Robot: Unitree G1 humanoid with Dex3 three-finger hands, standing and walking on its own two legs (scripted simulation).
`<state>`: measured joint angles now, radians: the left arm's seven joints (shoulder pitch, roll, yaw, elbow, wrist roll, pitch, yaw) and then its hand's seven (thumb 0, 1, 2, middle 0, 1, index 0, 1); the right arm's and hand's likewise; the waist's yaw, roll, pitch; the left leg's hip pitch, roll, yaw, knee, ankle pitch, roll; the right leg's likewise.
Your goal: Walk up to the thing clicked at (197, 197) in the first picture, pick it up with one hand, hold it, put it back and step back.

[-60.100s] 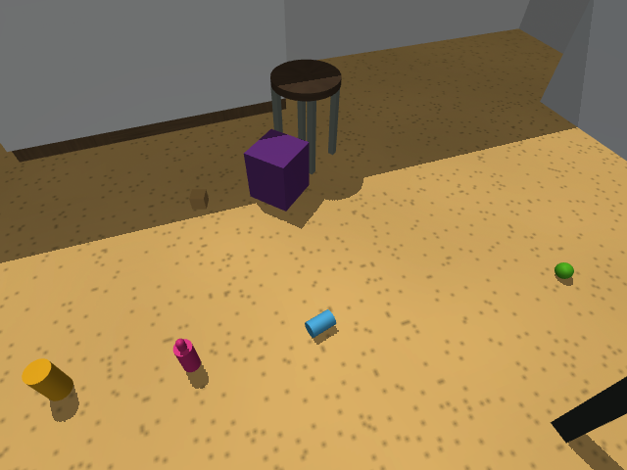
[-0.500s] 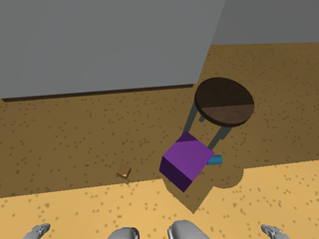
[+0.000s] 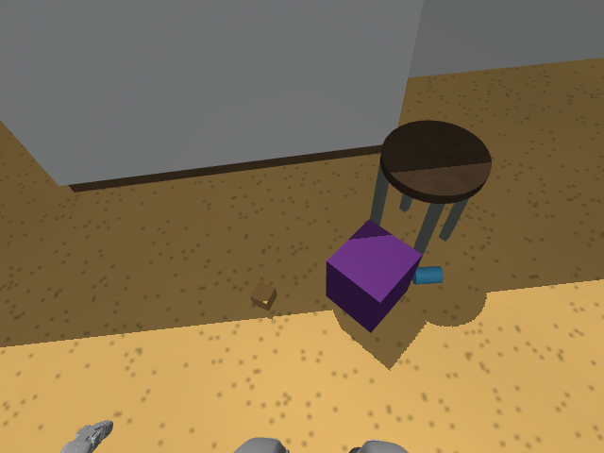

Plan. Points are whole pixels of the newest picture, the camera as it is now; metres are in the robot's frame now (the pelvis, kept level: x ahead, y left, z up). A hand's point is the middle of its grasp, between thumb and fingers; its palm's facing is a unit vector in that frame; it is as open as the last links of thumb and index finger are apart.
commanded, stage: step back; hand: left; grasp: from above
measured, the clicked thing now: (263, 296) +0.66 +0.18 -0.73
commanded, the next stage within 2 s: none
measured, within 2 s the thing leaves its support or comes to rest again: neither
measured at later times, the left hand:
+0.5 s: hand out of the picture -0.10 +0.28 -0.16, palm faces -0.04 -0.92 -0.40, open 7.4 cm
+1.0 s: hand out of the picture -0.23 +0.26 -0.15, palm faces +0.04 -0.92 -0.39, open 7.4 cm
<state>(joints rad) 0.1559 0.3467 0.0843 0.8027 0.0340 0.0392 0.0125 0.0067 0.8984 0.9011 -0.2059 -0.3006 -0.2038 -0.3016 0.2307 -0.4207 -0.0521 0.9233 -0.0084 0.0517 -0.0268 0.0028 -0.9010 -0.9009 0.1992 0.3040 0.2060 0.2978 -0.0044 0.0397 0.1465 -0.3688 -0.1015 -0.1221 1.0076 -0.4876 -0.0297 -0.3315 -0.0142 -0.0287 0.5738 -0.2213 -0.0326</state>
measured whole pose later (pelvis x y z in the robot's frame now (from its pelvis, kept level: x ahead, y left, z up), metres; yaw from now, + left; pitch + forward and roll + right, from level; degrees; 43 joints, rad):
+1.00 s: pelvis -0.36 -0.01 -0.01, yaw +3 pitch -4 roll +2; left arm 0.09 0.39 0.07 0.80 0.02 0.07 0.02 0.00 0.90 0.90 -0.20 -0.30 -0.20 -0.30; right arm 0.21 -0.35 -0.04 0.90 -0.04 0.06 0.00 0.00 -0.90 -0.90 0.20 0.30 0.21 0.30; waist 0.00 -0.06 0.20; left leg -0.25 -0.07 0.01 0.67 -0.36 0.03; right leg -0.48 -0.06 -0.01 0.79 -0.37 -0.01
